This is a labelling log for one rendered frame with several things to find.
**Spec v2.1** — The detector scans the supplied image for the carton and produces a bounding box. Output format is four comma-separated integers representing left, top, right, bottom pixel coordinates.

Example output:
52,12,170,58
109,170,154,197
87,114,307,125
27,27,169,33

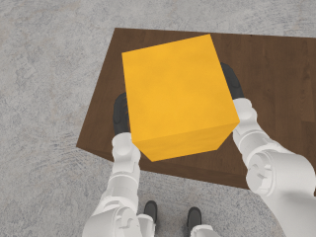
121,34,240,162

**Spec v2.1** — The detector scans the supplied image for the robot left hand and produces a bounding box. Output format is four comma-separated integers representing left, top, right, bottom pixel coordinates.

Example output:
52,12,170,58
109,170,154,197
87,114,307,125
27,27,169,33
113,92,129,136

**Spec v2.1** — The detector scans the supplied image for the left robot forearm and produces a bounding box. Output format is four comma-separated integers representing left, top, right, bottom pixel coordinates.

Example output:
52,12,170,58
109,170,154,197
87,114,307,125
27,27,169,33
82,132,141,237

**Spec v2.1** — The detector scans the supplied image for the robot shin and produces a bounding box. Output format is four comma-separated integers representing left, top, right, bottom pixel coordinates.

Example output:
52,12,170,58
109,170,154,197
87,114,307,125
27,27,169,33
137,214,154,223
190,224,213,237

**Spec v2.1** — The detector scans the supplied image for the robot left upper arm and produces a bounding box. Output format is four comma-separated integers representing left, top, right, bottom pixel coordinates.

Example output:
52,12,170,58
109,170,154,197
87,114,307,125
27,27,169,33
82,206,142,237

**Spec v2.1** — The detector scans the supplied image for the right robot forearm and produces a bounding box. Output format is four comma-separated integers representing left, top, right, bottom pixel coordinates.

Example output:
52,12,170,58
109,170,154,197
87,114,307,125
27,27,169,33
232,98,316,192

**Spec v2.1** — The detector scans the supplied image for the robot right hand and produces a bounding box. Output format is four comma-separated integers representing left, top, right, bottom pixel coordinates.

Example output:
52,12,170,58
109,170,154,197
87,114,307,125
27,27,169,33
220,62,245,100

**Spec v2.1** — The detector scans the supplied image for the robot right upper arm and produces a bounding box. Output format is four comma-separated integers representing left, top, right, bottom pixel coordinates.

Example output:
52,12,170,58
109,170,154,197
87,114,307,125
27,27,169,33
246,151,316,237

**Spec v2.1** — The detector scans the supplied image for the robot right shin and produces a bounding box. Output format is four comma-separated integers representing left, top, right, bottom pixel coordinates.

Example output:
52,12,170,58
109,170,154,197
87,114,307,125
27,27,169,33
190,224,213,237

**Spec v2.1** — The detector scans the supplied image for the pedestal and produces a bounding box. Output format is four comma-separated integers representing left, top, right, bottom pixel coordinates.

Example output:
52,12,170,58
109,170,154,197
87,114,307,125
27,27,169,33
76,28,316,197

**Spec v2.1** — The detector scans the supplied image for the robot left shin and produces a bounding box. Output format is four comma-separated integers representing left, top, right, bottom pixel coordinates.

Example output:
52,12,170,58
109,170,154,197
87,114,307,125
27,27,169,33
137,214,154,223

